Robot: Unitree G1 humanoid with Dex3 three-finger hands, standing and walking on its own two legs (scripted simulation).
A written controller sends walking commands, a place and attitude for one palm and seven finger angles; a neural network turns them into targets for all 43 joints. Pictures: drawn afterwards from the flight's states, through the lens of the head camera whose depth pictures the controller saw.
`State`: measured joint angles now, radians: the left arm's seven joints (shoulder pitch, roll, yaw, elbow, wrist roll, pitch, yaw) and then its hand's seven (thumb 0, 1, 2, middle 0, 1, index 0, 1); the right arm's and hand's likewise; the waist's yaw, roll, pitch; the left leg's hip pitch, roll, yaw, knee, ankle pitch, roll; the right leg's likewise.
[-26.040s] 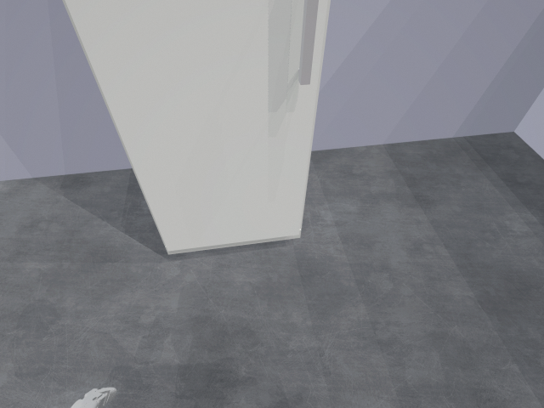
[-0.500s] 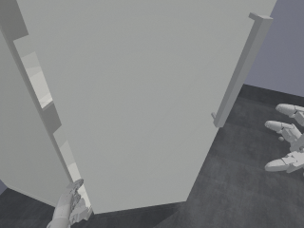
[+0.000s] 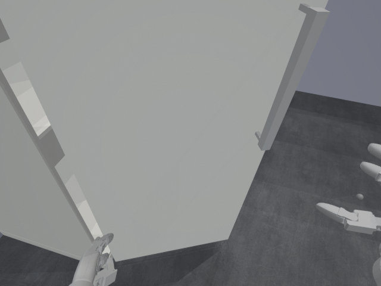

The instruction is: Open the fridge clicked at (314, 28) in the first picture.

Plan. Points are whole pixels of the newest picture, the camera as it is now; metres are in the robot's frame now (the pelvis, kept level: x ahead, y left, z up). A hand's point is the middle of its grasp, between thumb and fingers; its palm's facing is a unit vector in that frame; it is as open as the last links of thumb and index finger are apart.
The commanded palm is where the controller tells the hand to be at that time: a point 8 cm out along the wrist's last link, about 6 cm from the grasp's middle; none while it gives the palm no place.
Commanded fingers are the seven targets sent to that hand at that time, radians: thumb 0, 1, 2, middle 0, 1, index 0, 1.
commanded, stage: draw the hand back to the body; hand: right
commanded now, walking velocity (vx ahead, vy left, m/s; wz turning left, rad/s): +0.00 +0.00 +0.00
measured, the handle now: (280, 89) +0.47 -0.21 +0.21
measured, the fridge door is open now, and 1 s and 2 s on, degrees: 63 63 63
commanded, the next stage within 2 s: step back with the hand held close in 0.80 s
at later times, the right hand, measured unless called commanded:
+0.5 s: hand (350, 211) +0.20 -0.26 +0.15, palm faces +0.45 +0.81 -0.38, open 8.1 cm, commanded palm +0.16 -0.29 +0.17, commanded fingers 0.00 -0.90 -0.90 0.20 0.30 0.20 0.30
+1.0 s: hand (351, 204) +0.21 -0.26 +0.16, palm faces +0.46 +0.80 -0.39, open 7.4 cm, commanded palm +0.16 -0.29 +0.17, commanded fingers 0.00 -0.90 -0.90 0.20 0.30 0.20 0.30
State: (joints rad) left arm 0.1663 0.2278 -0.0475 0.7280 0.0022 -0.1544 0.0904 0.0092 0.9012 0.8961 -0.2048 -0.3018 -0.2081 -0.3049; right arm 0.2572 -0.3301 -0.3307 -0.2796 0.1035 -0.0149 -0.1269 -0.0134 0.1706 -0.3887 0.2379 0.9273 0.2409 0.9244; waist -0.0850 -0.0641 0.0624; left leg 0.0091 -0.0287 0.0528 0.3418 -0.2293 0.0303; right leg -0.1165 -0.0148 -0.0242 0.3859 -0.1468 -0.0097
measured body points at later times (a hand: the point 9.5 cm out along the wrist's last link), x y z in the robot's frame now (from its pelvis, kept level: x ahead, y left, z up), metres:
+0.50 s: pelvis +0.02 +0.01 +0.00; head -0.01 +0.03 +0.45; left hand +0.20 +0.25 -0.08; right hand +0.17 -0.30 +0.17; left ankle -0.02 +0.10 -0.74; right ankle +0.05 -0.11 -0.74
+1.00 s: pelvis +0.02 +0.00 +0.00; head +0.00 +0.03 +0.45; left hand +0.20 +0.23 -0.09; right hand +0.18 -0.30 +0.18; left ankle -0.02 +0.10 -0.74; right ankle +0.05 -0.11 -0.74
